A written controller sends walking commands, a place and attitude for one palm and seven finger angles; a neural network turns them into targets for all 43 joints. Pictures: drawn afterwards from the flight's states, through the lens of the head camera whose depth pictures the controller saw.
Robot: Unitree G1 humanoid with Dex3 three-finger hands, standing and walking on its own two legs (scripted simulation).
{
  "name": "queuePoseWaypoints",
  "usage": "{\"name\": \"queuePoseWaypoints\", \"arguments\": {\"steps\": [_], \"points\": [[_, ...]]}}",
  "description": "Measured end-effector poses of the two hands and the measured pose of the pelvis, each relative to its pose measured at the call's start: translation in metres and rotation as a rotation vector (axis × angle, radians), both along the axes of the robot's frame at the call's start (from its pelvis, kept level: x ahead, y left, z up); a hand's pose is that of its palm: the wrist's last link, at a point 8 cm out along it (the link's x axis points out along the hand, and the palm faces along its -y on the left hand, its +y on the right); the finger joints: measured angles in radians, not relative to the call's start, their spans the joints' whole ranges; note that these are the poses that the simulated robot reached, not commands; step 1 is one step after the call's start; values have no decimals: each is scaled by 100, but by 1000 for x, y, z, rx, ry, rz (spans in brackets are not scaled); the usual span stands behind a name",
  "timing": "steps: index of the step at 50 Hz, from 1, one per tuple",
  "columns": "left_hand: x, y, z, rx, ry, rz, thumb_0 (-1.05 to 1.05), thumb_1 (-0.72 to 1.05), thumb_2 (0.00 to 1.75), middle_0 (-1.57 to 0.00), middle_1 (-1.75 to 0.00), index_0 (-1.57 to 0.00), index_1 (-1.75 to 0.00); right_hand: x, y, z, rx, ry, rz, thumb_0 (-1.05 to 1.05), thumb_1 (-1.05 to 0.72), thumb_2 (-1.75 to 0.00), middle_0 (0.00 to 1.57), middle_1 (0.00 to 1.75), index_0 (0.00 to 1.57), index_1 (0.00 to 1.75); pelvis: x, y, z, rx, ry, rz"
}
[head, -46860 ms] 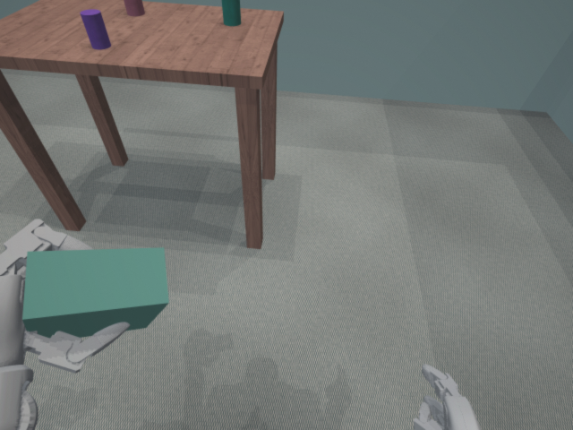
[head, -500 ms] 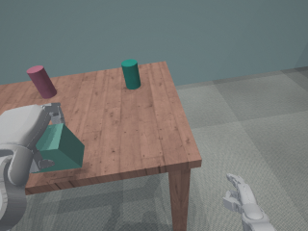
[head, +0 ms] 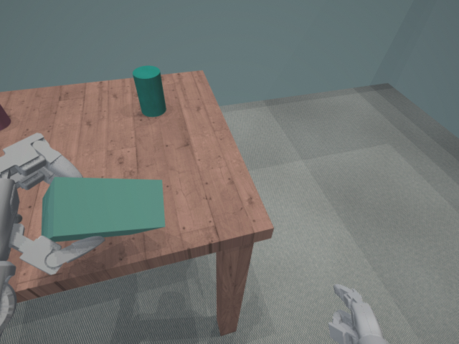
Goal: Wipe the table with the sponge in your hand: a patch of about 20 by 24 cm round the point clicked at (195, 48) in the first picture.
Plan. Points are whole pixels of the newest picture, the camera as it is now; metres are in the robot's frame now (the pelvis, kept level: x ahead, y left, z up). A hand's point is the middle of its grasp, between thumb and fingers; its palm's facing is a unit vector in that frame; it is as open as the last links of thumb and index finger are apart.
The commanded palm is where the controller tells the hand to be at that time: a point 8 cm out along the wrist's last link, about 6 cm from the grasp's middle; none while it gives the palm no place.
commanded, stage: step back with the hand held close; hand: left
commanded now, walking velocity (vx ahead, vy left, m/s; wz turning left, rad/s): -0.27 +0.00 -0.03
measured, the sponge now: (116, 211) +0.24 +0.17 +0.17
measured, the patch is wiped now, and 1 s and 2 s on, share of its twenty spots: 1.00 1.00 1.00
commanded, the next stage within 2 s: stop stepping back and stand still in 0.88 s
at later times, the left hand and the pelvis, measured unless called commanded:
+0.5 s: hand out of the picture +0.12 +0.22 +0.23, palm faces +0.39 -0.78 -0.48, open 9.9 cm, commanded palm +0.07 +0.29 +0.26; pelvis -0.09 +0.01 -0.01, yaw +0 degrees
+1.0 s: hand out of the picture -0.01 +0.22 +0.25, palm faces +0.41 -0.86 -0.32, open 9.9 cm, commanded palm -0.06 +0.30 +0.26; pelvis -0.23 +0.02 -0.01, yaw -2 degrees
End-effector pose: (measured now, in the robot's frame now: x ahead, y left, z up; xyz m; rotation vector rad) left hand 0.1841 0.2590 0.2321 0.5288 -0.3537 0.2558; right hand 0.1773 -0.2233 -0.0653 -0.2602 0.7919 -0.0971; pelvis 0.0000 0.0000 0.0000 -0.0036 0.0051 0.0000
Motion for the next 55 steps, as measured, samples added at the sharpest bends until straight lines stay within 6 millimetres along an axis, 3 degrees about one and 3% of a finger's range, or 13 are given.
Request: {"name": "queuePoseWaypoints", "arguments": {"steps": [4, 9, 15, 21, 30, 35, 39, 43, 47, 51, 55], "points": [[-7, -3, 20, 61, -117, -13, -1, -56, 103, -78, -138, -81, -142, -36, -22, -17, -31, 85, -84, 1, -91, -90, 20, 30, 20, 30, -2, 2, -3, 18, 9, -12], [-9, -1, 40, 111, -200, 22, -1, -56, 103, -78, -138, -82, -142, -70, -35, -37, 4, 139, -151, 1, -91, -90, 20, 30, 20, 30, -10, -1, -5, 6, 7, -19], [-18, -1, 18, 51, -135, 21, -1, -56, 103, -78, -139, -81, -143, -95, -37, -39, 43, 127, -202, 1, -91, -90, 20, 30, 20, 30, -33, -5, -6, 3, 16, -12], [-61, -3, 1, 53, -96, -29, -1, -56, 104, -78, -139, -82, -143, -105, -28, -30, -29, 68, -143, 1, -91, -90, 20, 30, 20, 30, -63, 5, -11, 2, 40, 16], [-142, 27, 36, 117, -310, 55, -1, -57, 104, -79, -138, -82, -142, -121, 5, -24, -7, -36, -74, 1, -91, -90, 20, 30, 20, 30, -108, 23, -15, 9, 0, 9], [-164, 55, 33, 1, -376, 114, -1, -57, 104, -79, -139, -82, -143, -145, 25, -20, -2, -67, -63, 1, -91, -90, 20, 30, 20, 30, -136, 38, -15, -13, -20, 12], [-175, 65, 21, -44, -336, 142, -1, -57, 104, -78, -139, -82, -143, -170, 38, -18, 31, -89, -59, 1, -91, -90, 20, 30, 20, 30, -159, 38, -15, -39, -32, 43], [-196, 57, 10, -73, -277, 139, -1, -57, 104, -78, -139, -82, -143, -196, 42, -24, 82, -63, -50, 1, -90, -90, 20, 30, 20, 30, -181, 30, -15, -32, -12, 17], [-221, 26, 7, -38, -284, 64, -1, -57, 104, -78, -140, -82, -143, -218, 37, -38, 93, -44, -26, 1, -90, -90, 20, 30, 20, 30, -210, 21, -24, -4, 28, -21], [-238, 4, 29, -8, -286, -51, -1, -58, 104, -79, -139, -82, -143, -249, 32, -32, 72, 41, -42, 1, -91, -90, 20, 30, 20, 30, -234, 22, -6, 13, 21, -38], [-247, 7, 49, 74, -324, -84, -1, -58, 105, -79, -139, -83, -143, -275, 24, -14, 65, 4, -105, 1, -91, -90, 20, 30, 20, 30, -250, 24, 3, 54, 32, -68]]}}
